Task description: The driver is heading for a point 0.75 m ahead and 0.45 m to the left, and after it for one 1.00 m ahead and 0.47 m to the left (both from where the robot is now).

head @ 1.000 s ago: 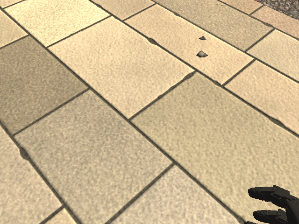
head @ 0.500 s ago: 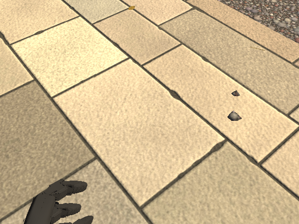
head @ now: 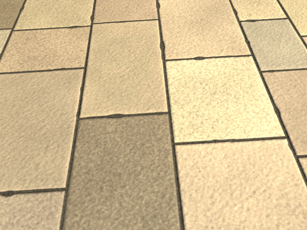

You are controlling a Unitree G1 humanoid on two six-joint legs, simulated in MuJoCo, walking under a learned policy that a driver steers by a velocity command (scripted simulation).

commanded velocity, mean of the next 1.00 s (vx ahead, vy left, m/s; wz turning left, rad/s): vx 1.00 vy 0.00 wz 0.92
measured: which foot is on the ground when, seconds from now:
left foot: down 0.00-0.28, up 0.30-0.72, down 0.74-1.00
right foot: up 0.00-0.26, down 0.28-0.72, up 0.74-1.00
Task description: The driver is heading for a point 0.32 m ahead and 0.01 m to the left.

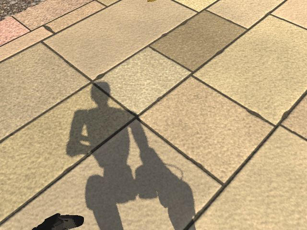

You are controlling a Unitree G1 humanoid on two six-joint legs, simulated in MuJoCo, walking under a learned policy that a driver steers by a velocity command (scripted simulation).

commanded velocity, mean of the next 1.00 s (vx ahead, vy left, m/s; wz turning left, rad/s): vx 0.20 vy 0.00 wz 0.10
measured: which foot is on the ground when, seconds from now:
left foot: down 0.00-0.14, up 0.16-0.50, down 0.52-1.00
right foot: up 0.00-0.12, down 0.14-1.00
